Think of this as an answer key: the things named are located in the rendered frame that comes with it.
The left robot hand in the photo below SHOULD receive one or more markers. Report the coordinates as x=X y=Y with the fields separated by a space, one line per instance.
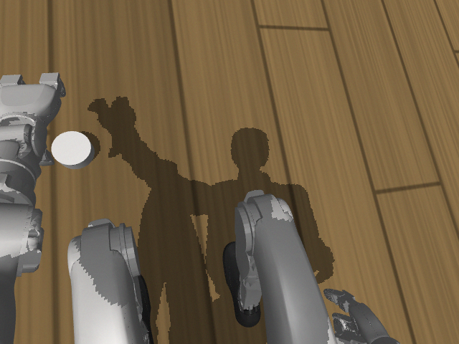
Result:
x=40 y=100

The right robot hand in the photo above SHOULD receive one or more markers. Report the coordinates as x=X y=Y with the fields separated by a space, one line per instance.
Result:
x=362 y=327

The left robot foot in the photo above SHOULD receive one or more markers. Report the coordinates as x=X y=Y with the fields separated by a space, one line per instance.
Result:
x=146 y=310

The right robot foot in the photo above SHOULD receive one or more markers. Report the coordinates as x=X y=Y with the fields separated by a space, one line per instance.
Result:
x=247 y=318

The tin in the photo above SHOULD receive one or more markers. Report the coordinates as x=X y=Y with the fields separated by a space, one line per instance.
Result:
x=73 y=150

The left robot arm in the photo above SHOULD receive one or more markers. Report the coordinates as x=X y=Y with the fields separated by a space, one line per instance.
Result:
x=22 y=145

